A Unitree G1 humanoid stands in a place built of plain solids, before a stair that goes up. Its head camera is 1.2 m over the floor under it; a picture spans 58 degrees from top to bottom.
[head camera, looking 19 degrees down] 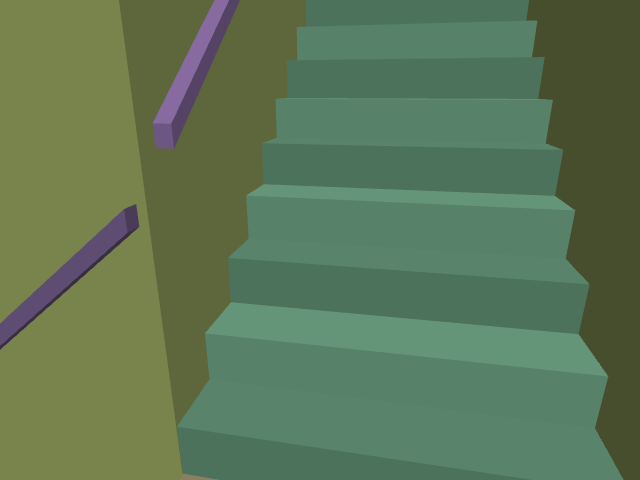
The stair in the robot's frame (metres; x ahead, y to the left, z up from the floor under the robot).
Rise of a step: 0.19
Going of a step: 0.24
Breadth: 1.30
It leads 11 degrees to the right of straight ahead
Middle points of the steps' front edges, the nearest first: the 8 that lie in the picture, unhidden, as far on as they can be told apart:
0.98 -0.18 0.19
1.22 -0.23 0.39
1.46 -0.28 0.58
1.70 -0.32 0.78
1.94 -0.37 0.97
2.18 -0.41 1.16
2.41 -0.46 1.36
2.65 -0.51 1.55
